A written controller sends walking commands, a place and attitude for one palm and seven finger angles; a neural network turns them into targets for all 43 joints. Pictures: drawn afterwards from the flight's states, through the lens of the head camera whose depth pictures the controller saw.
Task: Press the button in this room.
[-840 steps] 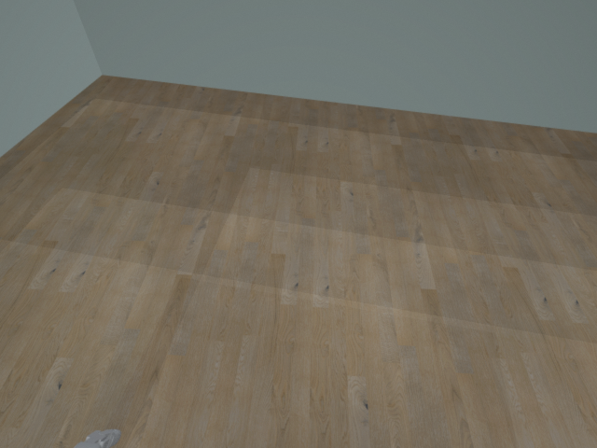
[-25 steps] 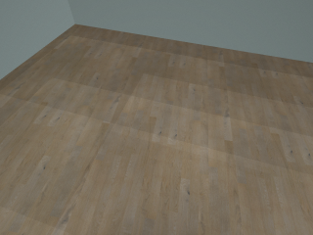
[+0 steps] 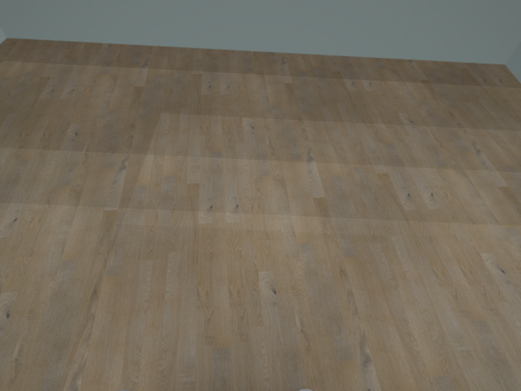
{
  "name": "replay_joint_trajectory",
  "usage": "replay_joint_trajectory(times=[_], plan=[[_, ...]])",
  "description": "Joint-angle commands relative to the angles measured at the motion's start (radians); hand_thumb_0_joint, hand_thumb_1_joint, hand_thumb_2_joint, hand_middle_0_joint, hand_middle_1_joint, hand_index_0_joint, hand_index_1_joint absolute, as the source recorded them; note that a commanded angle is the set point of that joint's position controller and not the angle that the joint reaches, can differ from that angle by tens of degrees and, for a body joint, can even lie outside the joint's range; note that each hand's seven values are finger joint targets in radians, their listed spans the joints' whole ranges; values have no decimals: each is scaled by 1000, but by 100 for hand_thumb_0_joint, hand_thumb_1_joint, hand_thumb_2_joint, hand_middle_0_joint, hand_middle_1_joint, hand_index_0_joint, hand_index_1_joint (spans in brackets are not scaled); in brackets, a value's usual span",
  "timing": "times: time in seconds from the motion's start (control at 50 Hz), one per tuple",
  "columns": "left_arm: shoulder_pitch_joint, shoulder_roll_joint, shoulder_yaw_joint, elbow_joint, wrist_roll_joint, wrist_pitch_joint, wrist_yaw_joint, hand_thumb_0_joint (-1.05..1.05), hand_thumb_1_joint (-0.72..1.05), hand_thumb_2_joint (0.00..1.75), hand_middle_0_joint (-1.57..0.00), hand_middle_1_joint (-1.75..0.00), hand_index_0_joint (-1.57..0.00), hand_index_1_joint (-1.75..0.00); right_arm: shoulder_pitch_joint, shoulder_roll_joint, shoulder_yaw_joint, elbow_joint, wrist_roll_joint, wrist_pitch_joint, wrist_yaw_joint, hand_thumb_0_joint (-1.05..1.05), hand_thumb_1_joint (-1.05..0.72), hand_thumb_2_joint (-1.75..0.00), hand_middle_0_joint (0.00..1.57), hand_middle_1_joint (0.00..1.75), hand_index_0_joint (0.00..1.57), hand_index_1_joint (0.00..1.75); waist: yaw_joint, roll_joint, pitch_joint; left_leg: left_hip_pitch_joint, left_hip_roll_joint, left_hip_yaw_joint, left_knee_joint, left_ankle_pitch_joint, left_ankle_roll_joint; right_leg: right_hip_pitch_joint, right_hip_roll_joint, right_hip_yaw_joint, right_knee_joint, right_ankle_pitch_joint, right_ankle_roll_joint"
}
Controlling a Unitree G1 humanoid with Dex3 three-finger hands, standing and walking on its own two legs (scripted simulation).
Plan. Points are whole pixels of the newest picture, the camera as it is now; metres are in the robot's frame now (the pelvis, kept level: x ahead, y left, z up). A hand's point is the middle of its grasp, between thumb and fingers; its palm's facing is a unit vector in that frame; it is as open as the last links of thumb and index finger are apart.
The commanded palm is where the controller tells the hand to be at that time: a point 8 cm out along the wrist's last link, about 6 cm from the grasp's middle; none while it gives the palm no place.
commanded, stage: turn or walk to find it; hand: left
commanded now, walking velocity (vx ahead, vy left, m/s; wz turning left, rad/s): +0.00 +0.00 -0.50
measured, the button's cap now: out of the picture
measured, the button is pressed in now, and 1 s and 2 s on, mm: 0 0 0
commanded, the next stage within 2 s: none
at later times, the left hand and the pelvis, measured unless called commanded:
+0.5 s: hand (193, 381) +0.15 +0.13 -0.15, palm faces -0.29 -0.92 -0.27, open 7.4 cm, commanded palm none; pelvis -0.02 -0.03 -0.01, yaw -17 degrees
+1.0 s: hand out of the picture +0.13 +0.17 -0.18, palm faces -0.41 -0.89 -0.20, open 7.4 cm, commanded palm none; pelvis -0.01 +0.01 +0.00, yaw -31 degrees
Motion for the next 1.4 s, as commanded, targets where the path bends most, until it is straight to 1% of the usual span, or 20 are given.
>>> replay_joint_trajectory(times=[0.0, 0.06, 0.1, 0.16, 0.28, 0.36, 0.38, 0.4, 0.42, 0.46, 0.56, 0.78, 0.88, 0.9, 0.94, 0.96, 1.0, 1.08, 1.24, 1.38], plan=[[-51, 99, 28, -115, -6, -3, -2, 0, 90, 90, -20, -30, -20, -30, 95, -241, -44, -61, -16, -27, -16, 0, -90, -90, 20, 30, 20, 30, -62, 312, -57, 111, 441, -407, -398, 3, 152, -247, -7, -19, 386, -387, 39], [-16, 129, 55, -80, 11, 12, -15, 0, 90, 90, -20, -30, -20, -30, -32, -147, -18, -93, -23, -31, -20, 0, -90, -90, 20, 30, 20, 30, 5, 190, -7, -4, 310, -191, -347, 157, 144, -195, -49, -6, 642, -264, 62], [-7, 98, 43, -77, 6, 7, -23, 0, 90, 90, -20, -30, -20, -30, -5, -133, -18, -84, -24, -38, -20, 0, -90, -90, 20, 30, 20, 30, 1, 156, -18, 72, 270, -81, -289, 357, 140, -224, -60, -40, 670, -234, 74], [-53, 68, 26, -93, -2, -1, -24, 0, 90, 90, -20, -30, -20, -30, 107, -136, -30, -47, -22, -41, -17, 0, -90, -90, 20, 30, 20, 30, -45, 145, -80, 245, 278, -33, -213, 599, 163, -249, -82, -82, 578, -252, 89], [-122, 47, 10, -118, -4, -6, -23, 0, 90, 90, -20, -30, -20, -30, 161, -156, -48, -13, -25, -30, -5, 0, -90, -90, 20, 30, 20, 30, -86, 231, -72, 228, 317, 33, -162, 660, 160, -98, -96, -158, 300, -305, 71], [-1, 73, 20, -81, -4, -26, -19, 0, 90, 90, -20, -30, -20, -30, 111, -170, -55, -17, -19, -24, 3, 0, -90, -90, 20, 30, 20, 30, -20, 188, -110, 121, 295, 115, -3, 553, 79, 146, -76, -193, -25, -81, 39], [87, 140, 31, -58, 2, -40, -11, 0, 90, 90, -20, -30, -20, -30, 122, -143, -52, -25, -10, -22, 8, 0, -90, -90, 20, 30, 20, 30, 21, 41, -162, -7, 258, 158, 178, 416, 19, 341, -155, -90, -145, 112, 6], [153, 263, 55, -36, 9, -50, 7, 0, 90, 90, -20, -30, -20, -30, 76, -50, -24, -77, -8, -18, 11, 0, -90, -90, 20, 30, 20, 30, 57, -310, -151, -327, 104, 187, 416, -230, -42, 488, -421, 268, -172, 497, -95], [191, 267, 56, -23, -12, -40, 20, 0, 90, 90, -20, -30, -20, -30, 1, -67, -19, -104, -6, -1, -3, 0, -90, -90, 20, 30, 20, 30, 83, -265, -158, -339, 76, 40, 536, -323, -35, 410, -478, 290, -149, 692, -185], [75, 217, 57, -58, -8, -34, 31, 0, 90, 90, -20, -30, -20, -30, 14, -64, -22, -86, -5, 13, -8, 0, -90, -90, 20, 30, 20, 30, 35, -241, -104, -356, 95, -34, 621, -213, -29, 303, -408, 248, -197, 368, -201], [-26, 162, 32, -94, -5, -43, 21, 0, 90, 90, -20, -30, -20, -30, 57, -79, -30, -40, -18, 18, 7, 0, -90, -90, 20, 30, 20, 30, -26, -100, -76, -274, 73, -19, 557, -18, -52, 188, -285, 141, -216, 197, -136], [73, 177, 44, -54, 4, -41, 18, 0, 90, 90, -20, -30, -20, -30, -62, -78, -20, -92, -5, 0, -6, 0, -90, -90, 20, 30, 20, 30, 20, -108, -117, -224, 23, -36, 287, -92, -48, 261, -279, 300, -179, 300, -187], [-5, 181, 46, -66, -3, -29, 17, 0, 90, 90, -20, -30, -20, -30, 56, -74, -17, -64, 7, -17, -15, 0, -90, -90, 20, 30, 20, 30, -45, -114, -153, 54, -9, -16, -81, 58, -24, 132, -216, 300, -92, 296, -118], [-14, 159, 40, -75, -10, -26, 16, 0, 90, 90, -20, -30, -20, -30, 102, -98, -20, -51, 6, -29, -19, 0, -90, -90, 20, 30, 20, 30, -68, -57, -184, 199, 36, -37, -196, 141, -10, 45, -159, 245, -21, 224, -70], [18, 84, 25, -97, -10, -19, 5, 0, 90, 90, -20, -30, -20, -30, 82, -242, -44, -75, -10, -28, -18, 0, -90, -90, 20, 30, 20, 30, -53, 330, -135, 251, 430, -369, -321, 322, 127, -228, 11, -6, 354, -420, 39], [11, 115, 33, -93, 0, -11, 5, 0, 90, 90, -20, -30, -20, -30, 58, -224, -36, -94, -17, -19, -14, 0, -90, -90, 20, 30, 20, 30, -53, 236, -90, 118, 440, -332, -307, 299, 170, -182, -23, 18, 502, -418, 44], [27, 135, 56, -57, 12, 4, -3, 0, 90, 90, -20, -30, -20, -30, -31, -140, -15, -107, -19, -27, -23, 0, -90, -90, 20, 30, 20, 30, -8, 225, -9, 21, 326, -211, -327, 294, 116, -183, -46, 21, 628, -309, 62], [55, 89, 43, -41, 3, -4, -15, 0, 90, 90, -20, -30, -20, -30, 44, -119, -15, -87, -13, -42, -23, 0, -90, -90, 20, 30, 20, 30, -12, 148, -74, 196, 248, -23, -224, 653, 100, -235, -65, -39, 700, -213, 86], [-58, 55, 25, -82, -2, 4, -18, 0, 90, 90, -20, -30, -20, -30, 166, -120, -36, -34, -17, -42, -16, 0, -90, -90, 20, 30, 20, 30, -62, 175, -72, 276, 313, 10, -205, 681, 173, -235, -113, -91, 541, -252, 97], [-72, 43, 13, -97, -4, -10, -16, 0, 90, 90, -20, -30, -20, -30, 141, -147, -52, -5, -25, -31, -1, 0, -90, -90, 20, 30, 20, 30, -55, 224, -74, 172, 351, 77, -133, 589, 143, -2, -100, -166, 185, -259, 45]])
